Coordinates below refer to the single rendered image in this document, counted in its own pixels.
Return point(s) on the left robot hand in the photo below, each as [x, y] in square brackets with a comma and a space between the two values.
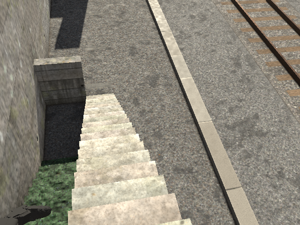
[24, 214]

